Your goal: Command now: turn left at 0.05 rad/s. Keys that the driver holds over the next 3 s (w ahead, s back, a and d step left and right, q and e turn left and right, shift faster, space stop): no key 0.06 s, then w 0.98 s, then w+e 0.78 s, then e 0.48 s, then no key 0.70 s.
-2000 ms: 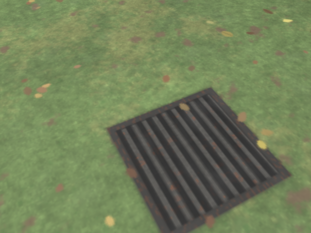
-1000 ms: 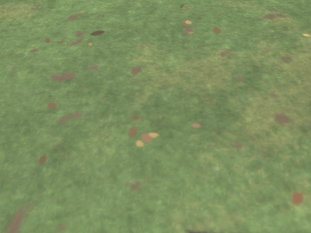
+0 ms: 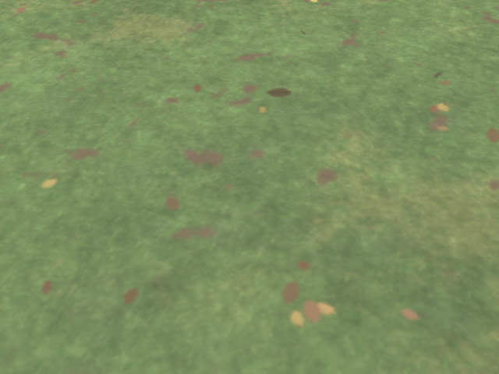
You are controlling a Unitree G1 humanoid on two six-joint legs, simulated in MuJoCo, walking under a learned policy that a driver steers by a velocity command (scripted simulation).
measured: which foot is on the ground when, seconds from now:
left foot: down 0.00-0.78, up 0.80-1.00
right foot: down 0.00-0.32, up 0.34-0.74, down 0.76-1.00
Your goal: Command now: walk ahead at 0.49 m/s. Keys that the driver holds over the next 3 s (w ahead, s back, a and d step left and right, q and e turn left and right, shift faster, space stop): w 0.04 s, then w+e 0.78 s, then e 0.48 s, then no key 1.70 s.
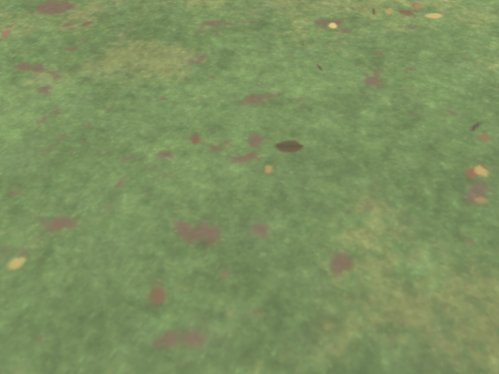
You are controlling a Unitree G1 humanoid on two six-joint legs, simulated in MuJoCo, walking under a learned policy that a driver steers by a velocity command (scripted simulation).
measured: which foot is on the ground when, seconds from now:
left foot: up 0.00-0.28, down 0.30-0.84, up 0.86-1.00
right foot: down 0.00-0.30, up 0.32-0.80, down 0.82-1.00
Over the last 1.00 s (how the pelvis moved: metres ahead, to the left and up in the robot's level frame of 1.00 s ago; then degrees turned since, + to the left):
0.40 -0.04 0.01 0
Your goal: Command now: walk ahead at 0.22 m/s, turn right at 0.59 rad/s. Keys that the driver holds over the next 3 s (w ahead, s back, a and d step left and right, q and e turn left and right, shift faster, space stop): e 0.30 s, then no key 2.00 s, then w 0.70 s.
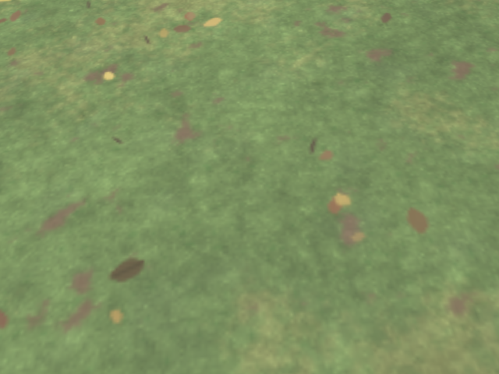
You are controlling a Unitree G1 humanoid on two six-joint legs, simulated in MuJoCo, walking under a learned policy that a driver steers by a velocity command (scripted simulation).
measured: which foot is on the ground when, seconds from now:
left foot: up 0.00-0.30, down 0.32-1.00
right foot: down 0.00-0.32, up 0.34-0.64, down 0.66-1.00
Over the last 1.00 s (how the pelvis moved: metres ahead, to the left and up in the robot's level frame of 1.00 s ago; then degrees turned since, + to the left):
0.51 -0.08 -0.01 -30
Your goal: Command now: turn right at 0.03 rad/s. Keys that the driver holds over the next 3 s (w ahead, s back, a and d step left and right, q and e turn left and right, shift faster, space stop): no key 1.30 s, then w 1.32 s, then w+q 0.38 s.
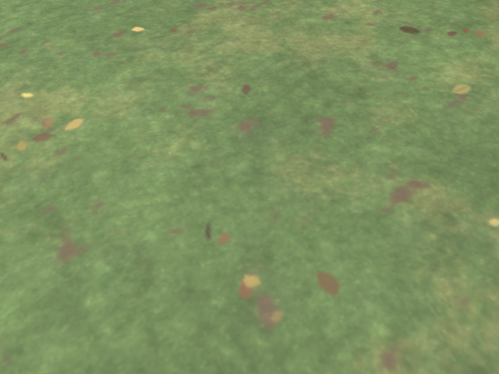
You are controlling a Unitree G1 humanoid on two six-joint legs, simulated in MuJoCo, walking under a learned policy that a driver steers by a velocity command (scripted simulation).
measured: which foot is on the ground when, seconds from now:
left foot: down 0.00-1.00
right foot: down 0.00-1.00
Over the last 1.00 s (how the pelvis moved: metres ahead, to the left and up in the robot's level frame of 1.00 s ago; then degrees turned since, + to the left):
0.16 0.00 0.00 -17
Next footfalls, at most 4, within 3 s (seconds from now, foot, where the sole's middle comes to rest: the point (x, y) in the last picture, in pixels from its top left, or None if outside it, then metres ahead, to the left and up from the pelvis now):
2.02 right None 0.46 -0.08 -0.77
2.58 left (204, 291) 0.78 0.16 -0.77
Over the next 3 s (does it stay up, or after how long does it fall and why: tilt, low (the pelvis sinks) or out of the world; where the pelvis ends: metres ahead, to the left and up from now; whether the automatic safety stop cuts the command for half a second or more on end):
stays up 0.82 0.07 0.01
